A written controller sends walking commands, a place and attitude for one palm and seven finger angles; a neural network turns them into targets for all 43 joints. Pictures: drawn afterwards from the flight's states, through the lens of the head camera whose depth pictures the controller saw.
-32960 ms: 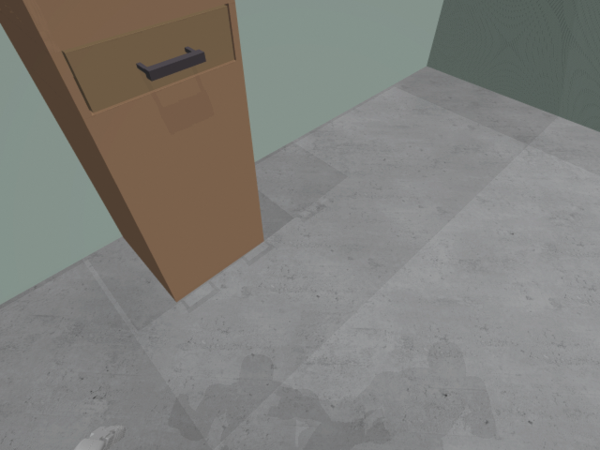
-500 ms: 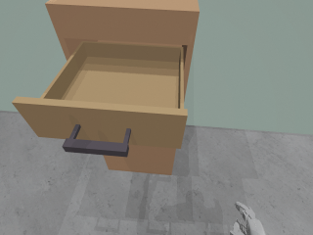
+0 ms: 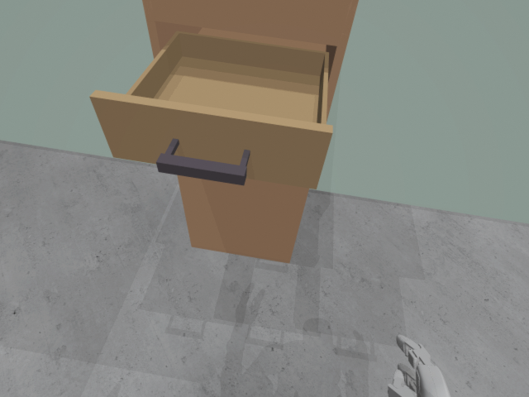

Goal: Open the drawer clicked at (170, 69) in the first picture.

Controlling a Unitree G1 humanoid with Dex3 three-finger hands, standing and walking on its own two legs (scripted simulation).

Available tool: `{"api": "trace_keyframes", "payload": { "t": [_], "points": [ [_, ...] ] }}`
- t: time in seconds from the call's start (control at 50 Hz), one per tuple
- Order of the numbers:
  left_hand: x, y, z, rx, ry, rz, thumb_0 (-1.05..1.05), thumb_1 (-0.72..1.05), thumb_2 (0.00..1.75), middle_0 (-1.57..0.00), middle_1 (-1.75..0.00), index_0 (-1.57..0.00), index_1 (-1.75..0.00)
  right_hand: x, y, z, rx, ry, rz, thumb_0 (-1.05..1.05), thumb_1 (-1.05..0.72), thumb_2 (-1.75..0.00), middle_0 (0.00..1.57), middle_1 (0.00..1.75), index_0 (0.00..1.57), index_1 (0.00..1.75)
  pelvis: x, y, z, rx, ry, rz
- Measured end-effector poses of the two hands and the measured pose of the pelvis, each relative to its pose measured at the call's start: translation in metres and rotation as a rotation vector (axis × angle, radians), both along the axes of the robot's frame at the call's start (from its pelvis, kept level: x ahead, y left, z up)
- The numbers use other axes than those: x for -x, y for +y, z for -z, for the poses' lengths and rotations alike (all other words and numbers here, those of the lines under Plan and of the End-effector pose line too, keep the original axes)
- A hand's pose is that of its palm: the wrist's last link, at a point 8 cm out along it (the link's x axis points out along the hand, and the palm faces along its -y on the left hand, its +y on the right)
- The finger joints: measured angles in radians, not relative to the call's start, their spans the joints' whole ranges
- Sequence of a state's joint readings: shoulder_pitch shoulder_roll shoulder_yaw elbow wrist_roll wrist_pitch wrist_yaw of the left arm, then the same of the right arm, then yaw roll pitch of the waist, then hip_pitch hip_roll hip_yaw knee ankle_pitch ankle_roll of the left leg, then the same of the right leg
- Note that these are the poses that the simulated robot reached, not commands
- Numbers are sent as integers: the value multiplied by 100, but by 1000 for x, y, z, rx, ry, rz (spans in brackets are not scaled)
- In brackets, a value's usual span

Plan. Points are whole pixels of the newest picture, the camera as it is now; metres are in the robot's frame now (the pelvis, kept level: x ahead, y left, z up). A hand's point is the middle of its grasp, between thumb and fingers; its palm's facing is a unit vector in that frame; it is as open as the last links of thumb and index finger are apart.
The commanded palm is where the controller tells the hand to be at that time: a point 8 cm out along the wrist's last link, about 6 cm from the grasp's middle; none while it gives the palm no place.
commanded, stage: stop stepping back and stand still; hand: left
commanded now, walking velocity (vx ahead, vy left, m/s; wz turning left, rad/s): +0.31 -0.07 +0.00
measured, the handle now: (206, 159) +0.45 +0.14 +0.11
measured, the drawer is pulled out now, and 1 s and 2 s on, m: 0.30 0.30 0.30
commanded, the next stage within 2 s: let the arm hang, fingers relaxed in 1.30 s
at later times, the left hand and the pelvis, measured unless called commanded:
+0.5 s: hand out of the picture +0.11 +0.24 +0.31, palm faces +0.60 -0.71 -0.38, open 7.4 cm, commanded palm +0.04 +0.28 +0.29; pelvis -0.09 +0.00 +0.01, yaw -1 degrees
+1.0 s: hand out of the picture +0.16 +0.20 +0.31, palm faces +0.60 -0.68 -0.42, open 7.4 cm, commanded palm +0.08 +0.23 +0.29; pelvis -0.07 -0.04 +0.00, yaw -3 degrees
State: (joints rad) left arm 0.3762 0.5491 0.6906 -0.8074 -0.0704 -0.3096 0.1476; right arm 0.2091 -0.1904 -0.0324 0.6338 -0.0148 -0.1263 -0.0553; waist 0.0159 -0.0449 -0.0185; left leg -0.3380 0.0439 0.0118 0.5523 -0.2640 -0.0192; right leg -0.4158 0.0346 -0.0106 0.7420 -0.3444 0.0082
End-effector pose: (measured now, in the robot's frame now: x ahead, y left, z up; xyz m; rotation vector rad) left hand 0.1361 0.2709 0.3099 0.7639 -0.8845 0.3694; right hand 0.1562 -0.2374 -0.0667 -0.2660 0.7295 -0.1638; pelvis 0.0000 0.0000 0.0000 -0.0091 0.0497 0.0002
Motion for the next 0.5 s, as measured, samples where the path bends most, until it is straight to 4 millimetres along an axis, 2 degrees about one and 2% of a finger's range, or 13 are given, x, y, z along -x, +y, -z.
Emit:
{"api": "trace_keyframes", "payload": {
  "t": [0.08,0.2,0.28,0.38,0.44,0.5],
  "points": [
    [21,-4,-4,44,-65,-19,1,88,90,-21,-30,-22,-30,19,10,8,-77,-30,-26,1,-90,-90,20,30,20,30,24,-8,4,-7,-5,21],
    [26,-9,10,168,24,27,1,88,90,-20,-30,-21,-30,66,7,13,-115,11,1,1,-90,-90,21,30,20,30,62,-11,-1,13,-38,15],
    [44,-11,17,136,88,56,1,88,90,-21,-30,-22,-30,98,-4,7,-63,45,53,1,-90,-90,21,30,20,30,72,-7,-3,3,-32,21],
    [72,-6,13,75,32,69,1,88,90,-21,-30,-22,-30,128,-13,5,23,67,82,1,-90,-90,21,30,20,30,85,2,0,16,-38,17],
    [78,1,0,46,-21,35,1,88,90,-21,-30,-22,-30,139,-9,3,10,73,86,1,-91,-90,20,30,20,30,89,2,-5,26,-41,15],
    [75,8,-8,56,-39,3,1,88,90,-21,-30,-22,-30,145,-4,4,-22,76,85,1,-91,-90,20,30,20,30,92,-1,-9,33,-37,19]
  ]
}}
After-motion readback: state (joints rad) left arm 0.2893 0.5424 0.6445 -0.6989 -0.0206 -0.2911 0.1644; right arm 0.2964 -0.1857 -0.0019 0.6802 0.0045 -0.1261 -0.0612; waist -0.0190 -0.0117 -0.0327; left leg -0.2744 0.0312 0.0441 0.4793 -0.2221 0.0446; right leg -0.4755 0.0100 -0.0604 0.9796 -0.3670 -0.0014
